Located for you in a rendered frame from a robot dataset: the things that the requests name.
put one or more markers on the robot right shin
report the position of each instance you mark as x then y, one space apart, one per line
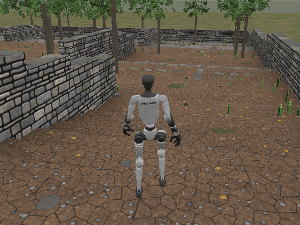
162 165

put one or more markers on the left robot hand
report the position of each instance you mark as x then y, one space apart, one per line
125 131

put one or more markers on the robot right upper arm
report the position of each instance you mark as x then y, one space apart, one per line
165 105

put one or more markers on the robot left forearm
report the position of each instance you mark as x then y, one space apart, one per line
126 123

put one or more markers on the robot right forearm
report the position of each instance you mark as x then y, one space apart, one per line
173 126

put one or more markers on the robot left foot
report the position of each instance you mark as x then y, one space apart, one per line
139 193

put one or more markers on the right robot hand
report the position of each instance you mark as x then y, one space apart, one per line
178 139

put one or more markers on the robot left upper arm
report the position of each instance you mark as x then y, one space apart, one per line
131 107

